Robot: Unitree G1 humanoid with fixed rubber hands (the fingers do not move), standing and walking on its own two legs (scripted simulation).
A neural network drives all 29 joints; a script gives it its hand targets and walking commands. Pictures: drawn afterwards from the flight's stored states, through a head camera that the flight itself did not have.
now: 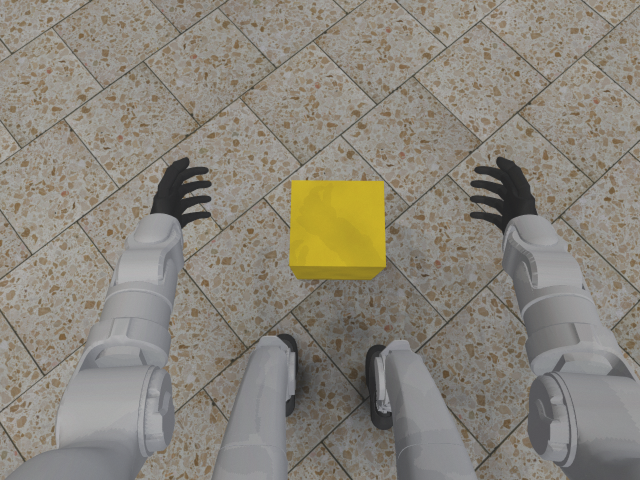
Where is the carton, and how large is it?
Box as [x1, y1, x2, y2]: [289, 180, 385, 279]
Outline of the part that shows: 292,180 289,265 297,278 370,279 385,266 383,181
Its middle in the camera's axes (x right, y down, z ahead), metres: +0.04 +0.00 +0.97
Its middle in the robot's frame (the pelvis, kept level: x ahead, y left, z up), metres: +0.48 -0.01 -0.55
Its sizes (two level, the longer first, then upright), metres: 0.203 0.190 0.267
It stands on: the floor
